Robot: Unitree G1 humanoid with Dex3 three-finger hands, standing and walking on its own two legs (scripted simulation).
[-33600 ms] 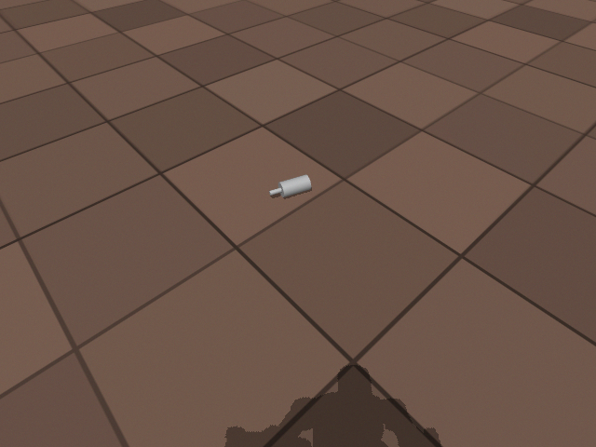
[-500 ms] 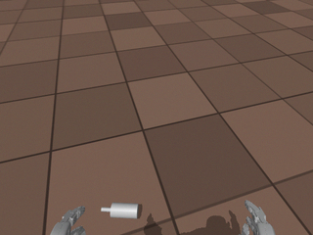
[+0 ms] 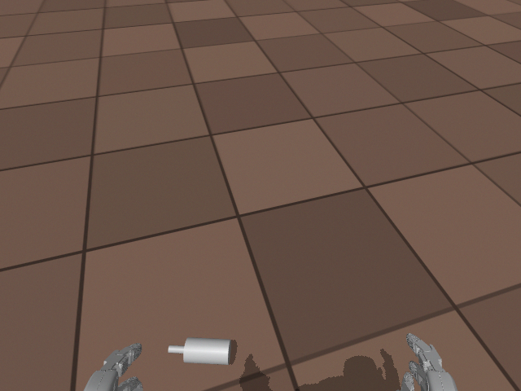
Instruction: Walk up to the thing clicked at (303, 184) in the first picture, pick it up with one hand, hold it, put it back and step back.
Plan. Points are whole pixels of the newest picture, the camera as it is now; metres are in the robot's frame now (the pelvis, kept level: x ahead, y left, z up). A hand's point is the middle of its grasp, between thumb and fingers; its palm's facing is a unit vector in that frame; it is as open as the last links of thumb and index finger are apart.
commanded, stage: home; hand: left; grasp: from above
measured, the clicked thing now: (199, 350) +0.44 +0.22 -0.68
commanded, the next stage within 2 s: stand in 0.56 s
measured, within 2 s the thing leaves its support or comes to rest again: neither
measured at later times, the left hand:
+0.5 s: hand out of the picture +0.16 +0.18 -0.04, palm faces +0.05 -0.98 -0.20, open 7.4 cm
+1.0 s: hand out of the picture +0.09 +0.24 -0.11, palm faces +0.02 -0.94 -0.33, open 7.4 cm
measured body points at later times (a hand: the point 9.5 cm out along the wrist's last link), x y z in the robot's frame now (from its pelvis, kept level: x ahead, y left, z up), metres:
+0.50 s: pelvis +0.00 +0.00 +0.00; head +0.01 +0.01 +0.45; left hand +0.16 +0.23 -0.03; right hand +0.16 -0.25 -0.06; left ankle +0.01 +0.11 -0.68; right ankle -0.01 -0.13 -0.68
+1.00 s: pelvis -0.01 +0.01 +0.04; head +0.01 +0.02 +0.49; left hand +0.09 +0.29 -0.09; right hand +0.09 -0.27 -0.08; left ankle +0.01 +0.11 -0.68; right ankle -0.01 -0.13 -0.68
